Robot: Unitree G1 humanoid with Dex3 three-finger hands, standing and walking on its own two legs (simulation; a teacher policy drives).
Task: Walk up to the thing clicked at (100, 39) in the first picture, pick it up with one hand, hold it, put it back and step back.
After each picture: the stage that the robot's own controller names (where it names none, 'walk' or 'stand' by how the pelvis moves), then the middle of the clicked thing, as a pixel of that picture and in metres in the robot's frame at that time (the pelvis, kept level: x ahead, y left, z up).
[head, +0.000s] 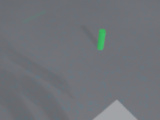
stand; (101, 39) +1.30 -0.19 -0.65
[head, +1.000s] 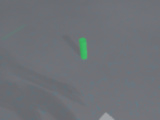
walk; (83, 49) +1.18 +0.11 -0.63
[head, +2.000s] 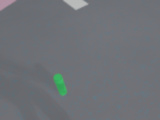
walk; (60, 85) +0.70 +0.28 -0.65
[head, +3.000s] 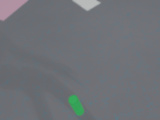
walk; (76, 105) +0.48 +0.19 -0.63
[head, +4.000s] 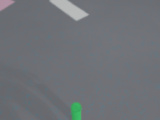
stand; (76, 114) +0.46 +0.06 -0.63
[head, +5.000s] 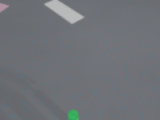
stand; out of the picture +0.42 +0.08 -0.65
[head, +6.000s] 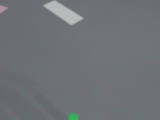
stand; out of the picture +0.40 +0.08 -0.65
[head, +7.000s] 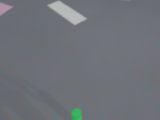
stand; (76, 119) +0.44 +0.06 -0.66
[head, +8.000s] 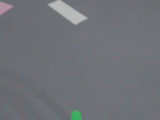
stand; out of the picture +0.42 +0.06 -0.66
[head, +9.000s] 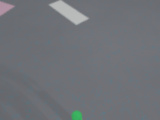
stand; out of the picture +0.42 +0.06 -0.66
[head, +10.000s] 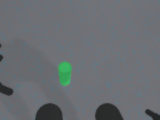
go down; (64, 74) +0.47 +0.07 -0.43
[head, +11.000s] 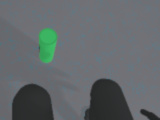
go down; (47, 48) +0.51 +0.10 -0.27
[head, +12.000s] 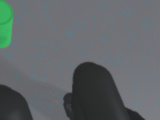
close in; out of the picture +0.50 +0.15 -0.19
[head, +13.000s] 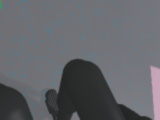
lift; out of the picture +0.50 +0.17 -0.20
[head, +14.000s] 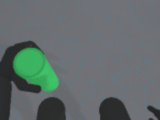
lift; (42, 75) +0.34 +0.15 -0.01
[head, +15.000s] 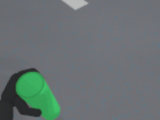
hold; (43, 100) +0.27 +0.14 +0.01
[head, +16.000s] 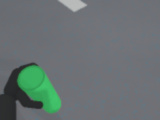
hold; (44, 93) +0.30 +0.14 +0.01
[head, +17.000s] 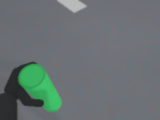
crouch; (44, 92) +0.30 +0.14 +0.01
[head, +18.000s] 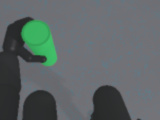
crouch; (43, 48) +0.44 +0.11 -0.06
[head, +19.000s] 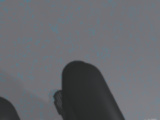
lower; out of the picture +0.51 +0.20 -0.17
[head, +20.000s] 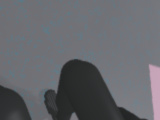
lower; out of the picture +0.47 +0.19 -0.20
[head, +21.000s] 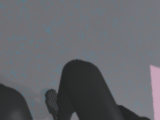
lower; out of the picture +0.47 +0.19 -0.20
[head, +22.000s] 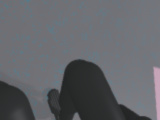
lower; out of the picture +0.46 +0.19 -0.20
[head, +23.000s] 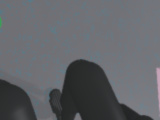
lower; out of the picture +0.46 +0.19 -0.20
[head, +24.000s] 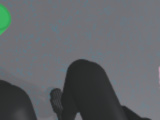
hold; out of the picture +0.46 +0.17 -0.20
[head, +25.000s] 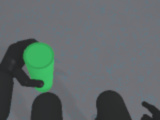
hold; (41, 72) +0.35 +0.14 -0.04
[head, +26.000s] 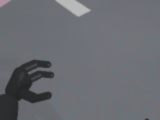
crouch; out of the picture +0.28 +0.18 -0.52
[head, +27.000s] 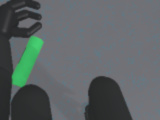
crouch; (27, 61) +0.47 +0.18 -0.36
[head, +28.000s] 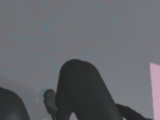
lower; out of the picture +0.44 +0.26 -0.30
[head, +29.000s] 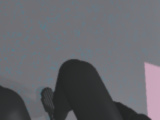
stand; out of the picture +0.44 +0.27 -0.31
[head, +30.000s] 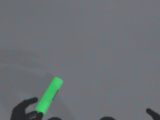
stand; (49, 94) +0.46 +0.19 -0.59
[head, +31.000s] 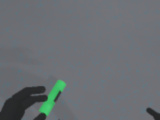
crouch; (53, 97) +0.46 +0.20 -0.61
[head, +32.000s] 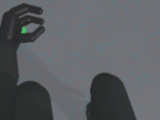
lower; (8, 49) +0.52 +0.27 -0.33
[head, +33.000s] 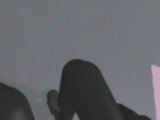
lower; out of the picture +0.47 +0.35 -0.29
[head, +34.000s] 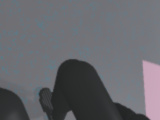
lower; out of the picture +0.47 +0.39 -0.31
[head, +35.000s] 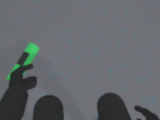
stand; (23, 63) +0.54 +0.32 -0.46
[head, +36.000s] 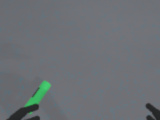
lower; (37, 96) +0.52 +0.30 -0.64
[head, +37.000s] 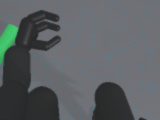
lower; (2, 46) +0.57 +0.38 -0.40
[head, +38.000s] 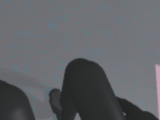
lower; out of the picture +0.51 +0.48 -0.28
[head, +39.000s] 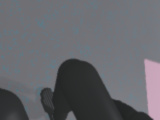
lower; out of the picture +0.50 +0.50 -0.30
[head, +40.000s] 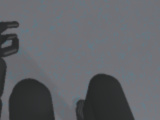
stand; out of the picture +0.54 +0.47 -0.35
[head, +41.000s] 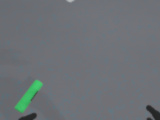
lower; (29, 95) +0.56 +0.36 -0.64
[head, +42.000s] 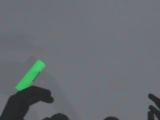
crouch; (30, 76) +0.57 +0.36 -0.58
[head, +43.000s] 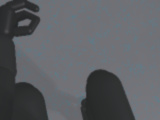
lower; out of the picture +0.59 +0.43 -0.32
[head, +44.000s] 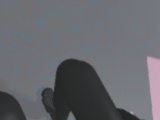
lower; out of the picture +0.51 +0.48 -0.30
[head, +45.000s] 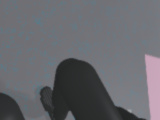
stand; out of the picture +0.50 +0.47 -0.30
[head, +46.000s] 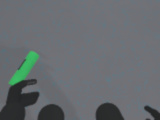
lower; (24, 69) +0.56 +0.34 -0.53
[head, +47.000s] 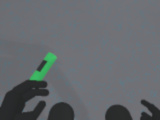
stand; (42, 69) +0.54 +0.30 -0.53
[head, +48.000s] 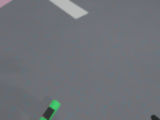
stand; (47, 116) +0.48 +0.26 -0.68
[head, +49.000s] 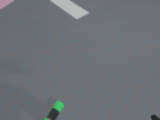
stand; (51, 117) +0.48 +0.23 -0.68
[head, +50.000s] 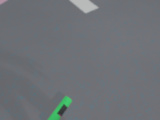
stand; (59, 111) +0.47 +0.19 -0.71
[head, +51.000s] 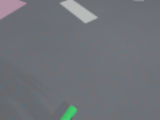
stand; out of the picture +0.46 +0.16 -0.74
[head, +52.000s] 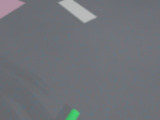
stand; out of the picture +0.42 +0.15 -0.75
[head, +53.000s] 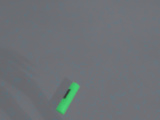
walk; (68, 97) +0.47 +0.07 -0.74
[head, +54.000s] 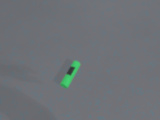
walk; (70, 74) +0.71 +0.14 -0.71
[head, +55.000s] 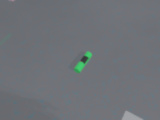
stand; (83, 62) +1.02 +0.10 -0.73
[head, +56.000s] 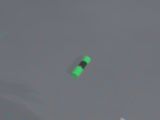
stand; (81, 66) +0.98 +0.05 -0.74
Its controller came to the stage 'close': yes
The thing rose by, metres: 0.64
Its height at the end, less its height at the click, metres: -0.09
